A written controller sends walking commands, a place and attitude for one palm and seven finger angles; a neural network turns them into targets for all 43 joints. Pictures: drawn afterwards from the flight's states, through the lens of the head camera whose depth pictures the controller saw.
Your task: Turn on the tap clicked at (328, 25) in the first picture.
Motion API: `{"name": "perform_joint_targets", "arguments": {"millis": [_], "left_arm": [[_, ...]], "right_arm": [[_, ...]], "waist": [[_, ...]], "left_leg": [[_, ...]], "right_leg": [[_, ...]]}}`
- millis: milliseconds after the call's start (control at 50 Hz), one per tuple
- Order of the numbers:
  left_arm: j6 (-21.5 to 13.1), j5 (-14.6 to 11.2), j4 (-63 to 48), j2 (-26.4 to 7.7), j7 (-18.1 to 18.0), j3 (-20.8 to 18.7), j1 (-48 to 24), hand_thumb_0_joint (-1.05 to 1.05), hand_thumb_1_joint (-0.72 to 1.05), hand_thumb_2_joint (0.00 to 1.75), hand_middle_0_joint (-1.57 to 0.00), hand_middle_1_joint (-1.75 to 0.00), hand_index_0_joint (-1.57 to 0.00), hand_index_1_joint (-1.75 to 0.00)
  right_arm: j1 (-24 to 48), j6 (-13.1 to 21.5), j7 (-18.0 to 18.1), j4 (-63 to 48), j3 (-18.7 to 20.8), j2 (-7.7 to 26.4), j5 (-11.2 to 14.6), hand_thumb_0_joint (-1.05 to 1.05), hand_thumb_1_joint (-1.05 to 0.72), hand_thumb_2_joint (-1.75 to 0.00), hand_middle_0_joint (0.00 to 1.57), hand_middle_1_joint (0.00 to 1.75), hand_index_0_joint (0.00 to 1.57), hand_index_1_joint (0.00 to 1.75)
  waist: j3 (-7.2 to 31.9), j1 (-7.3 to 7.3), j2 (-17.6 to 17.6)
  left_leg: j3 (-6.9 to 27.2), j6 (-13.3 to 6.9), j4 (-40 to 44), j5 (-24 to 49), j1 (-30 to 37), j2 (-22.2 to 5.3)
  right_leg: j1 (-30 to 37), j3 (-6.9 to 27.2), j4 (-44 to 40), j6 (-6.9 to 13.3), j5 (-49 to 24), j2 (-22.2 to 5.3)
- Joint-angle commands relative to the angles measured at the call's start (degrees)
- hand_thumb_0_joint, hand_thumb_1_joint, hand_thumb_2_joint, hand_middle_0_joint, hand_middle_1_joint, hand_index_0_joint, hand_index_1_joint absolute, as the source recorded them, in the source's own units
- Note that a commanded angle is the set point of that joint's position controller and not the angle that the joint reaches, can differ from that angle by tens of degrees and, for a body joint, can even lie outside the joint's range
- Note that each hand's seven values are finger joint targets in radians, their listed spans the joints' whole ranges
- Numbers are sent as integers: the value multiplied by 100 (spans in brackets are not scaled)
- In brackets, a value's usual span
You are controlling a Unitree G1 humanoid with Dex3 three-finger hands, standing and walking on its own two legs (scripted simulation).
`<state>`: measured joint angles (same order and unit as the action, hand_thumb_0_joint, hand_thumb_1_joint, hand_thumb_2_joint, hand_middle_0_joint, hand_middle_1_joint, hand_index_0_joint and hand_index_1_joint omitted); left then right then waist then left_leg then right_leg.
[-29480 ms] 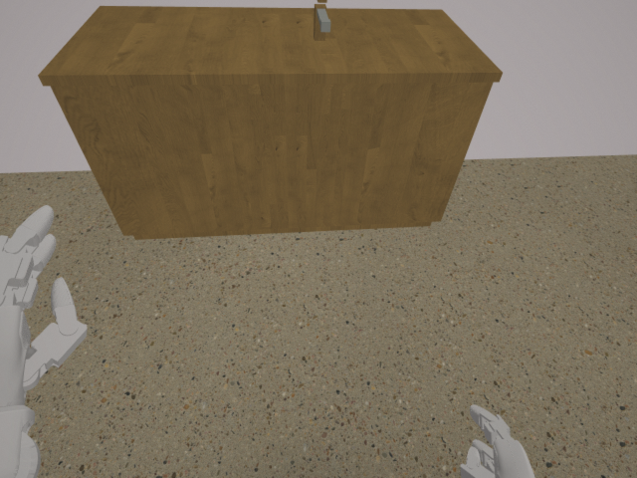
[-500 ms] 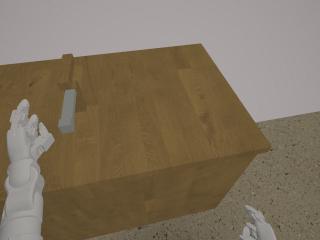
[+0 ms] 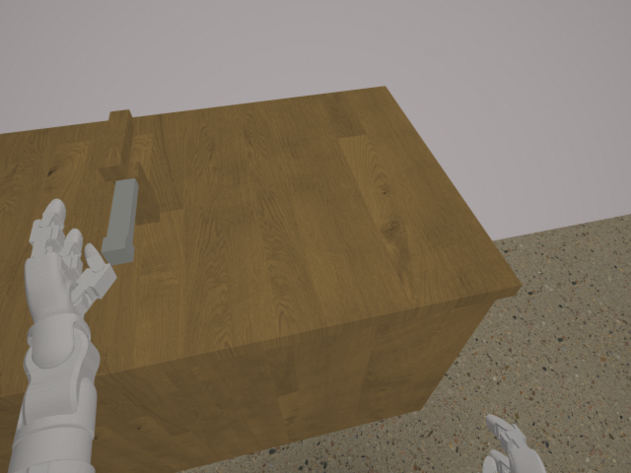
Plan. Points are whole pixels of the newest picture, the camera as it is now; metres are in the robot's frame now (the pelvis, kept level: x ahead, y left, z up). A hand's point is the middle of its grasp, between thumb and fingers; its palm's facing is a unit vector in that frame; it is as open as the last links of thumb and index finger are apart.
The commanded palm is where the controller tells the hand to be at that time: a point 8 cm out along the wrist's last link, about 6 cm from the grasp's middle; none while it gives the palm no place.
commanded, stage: push the lever round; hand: left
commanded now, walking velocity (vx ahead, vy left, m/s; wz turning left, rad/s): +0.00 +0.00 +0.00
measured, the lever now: (118, 249) +0.35 +0.28 +0.09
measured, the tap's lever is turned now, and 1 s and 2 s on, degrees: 0 24 50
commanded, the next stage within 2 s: none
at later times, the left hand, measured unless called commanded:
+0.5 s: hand (134, 268) +0.33 +0.26 +0.09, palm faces +0.57 -0.82 -0.05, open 7.8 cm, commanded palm +0.29 +0.28 +0.09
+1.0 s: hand (164, 253) +0.35 +0.22 +0.09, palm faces +0.65 -0.76 -0.06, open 7.8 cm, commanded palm +0.30 +0.24 +0.09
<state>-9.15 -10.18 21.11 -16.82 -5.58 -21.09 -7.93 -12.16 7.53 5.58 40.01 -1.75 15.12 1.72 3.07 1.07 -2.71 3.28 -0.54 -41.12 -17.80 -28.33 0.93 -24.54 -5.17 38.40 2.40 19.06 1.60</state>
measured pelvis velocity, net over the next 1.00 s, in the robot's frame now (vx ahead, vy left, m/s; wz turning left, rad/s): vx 0.00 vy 0.00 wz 0.00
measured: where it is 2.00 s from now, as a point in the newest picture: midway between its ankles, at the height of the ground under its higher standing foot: outside the picture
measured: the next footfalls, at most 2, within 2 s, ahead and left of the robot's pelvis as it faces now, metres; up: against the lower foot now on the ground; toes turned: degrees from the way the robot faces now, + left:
none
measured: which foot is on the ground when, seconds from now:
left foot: down 0.00-1.00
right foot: down 0.00-1.00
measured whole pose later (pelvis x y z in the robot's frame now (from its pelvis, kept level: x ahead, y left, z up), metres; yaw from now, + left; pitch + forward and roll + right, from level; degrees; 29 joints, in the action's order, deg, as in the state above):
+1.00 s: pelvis +0.00 +0.00 +0.00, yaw +0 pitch +5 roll -1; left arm -3.9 -2.2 19.3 -6.3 -30.4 -12.3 -13.4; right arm -9.8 1.2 3.4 39.6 -0.9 13.2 -0.5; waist 4.3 0.3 -2.6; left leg 3.4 -0.2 -41.4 -17.8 -28.3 0.9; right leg -24.7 -5.2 39.1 2.7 19.2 1.7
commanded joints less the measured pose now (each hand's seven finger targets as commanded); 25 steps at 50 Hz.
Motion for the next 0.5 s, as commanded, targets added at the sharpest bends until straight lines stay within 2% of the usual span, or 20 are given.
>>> {"name": "perform_joint_targets", "arguments": {"millis": [0, 20, 60, 80, 100, 120, 160, 180, 200, 220, 240, 260, 280, 300, 320, 340, 380, 400, 420, 480], "left_arm": [[-410, 25, -1205, -1618, -117, -534, -1367, 0, 90, 90, -15, -15, -15, -15], [-428, 34, -1280, -1445, -127, -349, -1545, 0, 90, 90, -15, -15, -15, -15], [-473, 17, -1399, -1340, -188, -298, -1502, 0, 90, 90, -15, -15, -15, -15], [-480, 2, -1414, -1239, -231, -256, -1396, 0, 90, 90, -15, -15, -15, -15], [-475, 30, -1341, -1335, -294, -379, -1348, 0, 90, 90, -15, -15, -15, -15], [-485, 49, -1371, -1233, -337, -243, -1530, 0, 90, 90, -15, -15, -15, -15], [-477, 53, -1341, -1048, -415, -87, -1626, 0, 90, 90, -15, -15, -15, -15], [-487, 85, -1369, -1124, -463, -149, -1574, 0, 90, 90, -15, -15, -15, -15], [-491, 145, -1488, -1124, -527, -166, -1489, 0, 90, 90, -15, -15, -15, -15], [-500, 170, -1599, -939, -579, 26, -1579, 0, 90, 90, -15, -15, -15, -15], [-482, 191, -1592, -889, -636, 47, -1469, 0, 90, 90, -15, -15, -15, -15], [-484, 209, -1657, -782, -684, 176, -1547, 0, 90, 90, -15, -15, -15, -15], [-478, 198, -1664, -760, -747, 141, -1497, 0, 90, 90, -15, -15, -15, -15], [-458, 240, -1613, -884, -824, 4, -1398, 0, 90, 90, -15, -15, -15, -15], [-417, 240, -1574, -725, -867, 156, -1493, 0, 90, 90, -15, -15, -15, -15], [-409, 248, -1591, -766, -933, 120, -1660, 0, 90, 90, -15, -15, -15, -15], [-360, 279, -1584, -698, -1030, 169, -1619, 0, 90, 90, -15, -15, -15, -15], [-334, 347, -1559, -830, -1108, 33, -1606, 0, 90, 90, -15, -15, -15, -15], [-325, 386, -1608, -657, -1153, 244, -1808, 0, 90, 90, -15, -15, -15, -15], [-285, 425, -1592, -538, -1311, 354, -1955, 0, 90, 90, -15, -15, -15, -15]], "right_arm": [[379, 239, 46, -830, 291, 742, 14, 0, -90, -90, 20, 30, 20, 30], [388, 230, 34, -845, 280, 722, 19, 0, -90, -90, 20, 30, 20, 30], [400, 238, 14, -868, 295, 708, 1, 0, -90, -90, 20, 30, 20, 30], [396, 244, 0, -883, 305, 713, -15, 0, -90, -90, 20, 30, 20, 30], [405, 235, 0, -863, 302, 713, -5, 0, -90, -90, 20, 30, 20, 30], [406, 223, -1, -860, 294, 715, -2, 0, -90, -90, 20, 30, 20, 30], [431, 227, -13, -861, 298, 719, -15, 0, -90, -90, 20, 30, 20, 30], [427, 226, -10, -860, 320, 732, -16, 0, -90, -90, 20, 30, 20, 30], [457, 224, -18, -872, 315, 707, -20, 0, -90, -90, 20, 30, 20, 30], [462, 221, -34, -880, 311, 690, -26, 0, -90, -90, 20, 30, 20, 30], [463, 223, -45, -880, 319, 680, -30, 0, -90, -90, 20, 30, 20, 30], [481, 225, -50, -880, 317, 682, -29, 0, -90, -90, 20, 30, 20, 30], [478, 228, -58, -881, 322, 686, -49, 0, -90, -90, 20, 30, 20, 30], [502, 205, -48, -865, 328, 691, -42, 0, -90, -90, 20, 30, 20, 30], [533, 183, -45, -877, 311, 684, -40, 0, -90, -90, 20, 30, 20, 30], [538, 169, -40, -858, 315, 686, -46, 0, -90, -90, 20, 30, 20, 30], [582, 142, -42, -877, 309, 669, -61, 0, -90, -90, 20, 30, 20, 30], [598, 110, -31, -852, 308, 667, -59, 0, -90, -90, 20, 30, 20, 30], [619, 86, -41, -862, 286, 639, -57, 0, -90, -90, 20, 30, 20, 30], [661, 48, -42, -863, 285, 638, -88, 0, -90, -90, 20, 30, 20, 30]], "waist": [[1412, -2, -52], [1387, -72, -107], [1409, -38, -203], [1429, -38, -50], [1379, -19, -90], [1360, -94, -18], [1254, -114, 74], [1328, -85, 101], [1378, -39, -112], [1433, -92, -157], [1414, -50, -186], [1393, -106, -126], [1381, -73, 19], [1372, -57, 78], [1287, -111, 122], [1304, -129, 211], [1294, -88, 143], [1286, -78, 66], [1260, -133, -21], [1282, -160, 53]], "left_leg": [[109, -136, 564, 771, 652, 10], [107, -132, 557, 760, 695, 16], [84, -129, 533, 806, 735, 9], [73, -143, 527, 808, 736, 12], [86, -146, 526, 790, 692, 10], [93, -147, 517, 748, 664, 9], [97, -150, 529, 626, 643, 11], [86, -152, 525, 694, 660, 5], [87, -149, 526, 732, 705, 12], [77, -142, 508, 793, 801, 15], [84, -128, 514, 785, 774, 14], [91, -125, 510, 766, 777, 8], [100, -128, 521, 770, 766, 8], [107, -140, 522, 750, 731, 2], [85, -144, 522, 672, 684, 16], [82, -151, 511, 641, 687, 13], [77, -135, 538, 593, 664, 17], [86, -139, 547, 575, 643, 19], [92, -124, 553, 561, 676, 17], [106, -127, 534, 499, 687, 14]], "right_leg": [[564, 397, -623, -70, -1094, -105], [500, 385, -617, -74, -1091, -103], [511, 395, -632, -61, -1142, -95], [522, 384, -641, -73, -1158, -88], [510, 392, -639, -71, -1130, -92], [470, 393, -625, -82, -1100, -94], [390, 384, -664, -86, -985, -90], [455, 388, -655, -76, -1042, -91], [464, 396, -634, -72, -1052, -104], [442, 384, -615, -71, -1116, -106], [452, 383, -618, -59, -1094, -102], [415, 374, -617, -63, -1074, -100], [434, 355, -623, -65, -1086, -95], [451, 370, -630, -74, -1056, -99], [406, 376, -648, -93, -999, -114], [393, 383, -669, -98, -984, -113], [409, 383, -679, -93, -909, -119], [405, 392, -668, -89, -865, -125], [360, 376, -650, -82, -848, -133], [309, 383, -678, -78, -770, -122]]}}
